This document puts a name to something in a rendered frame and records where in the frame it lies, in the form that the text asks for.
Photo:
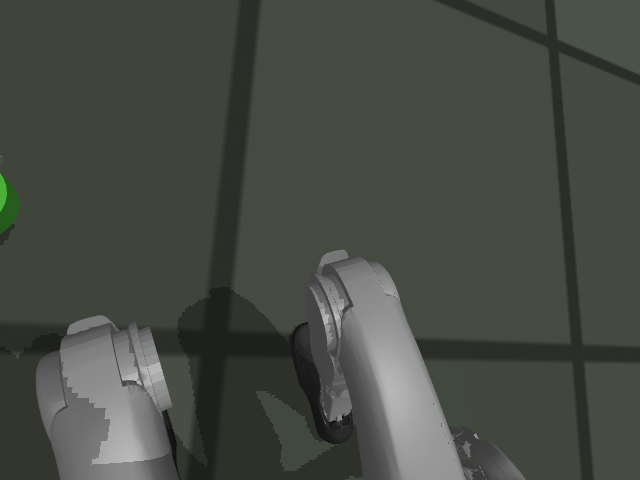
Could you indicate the tin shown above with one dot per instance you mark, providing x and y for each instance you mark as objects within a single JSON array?
[{"x": 9, "y": 203}]

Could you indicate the right robot hand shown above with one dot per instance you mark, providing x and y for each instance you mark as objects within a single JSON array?
[{"x": 488, "y": 461}]

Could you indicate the left robot foot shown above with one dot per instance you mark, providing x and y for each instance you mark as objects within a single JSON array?
[{"x": 171, "y": 437}]

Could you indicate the right robot foot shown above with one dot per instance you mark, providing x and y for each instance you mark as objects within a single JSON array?
[{"x": 332, "y": 432}]

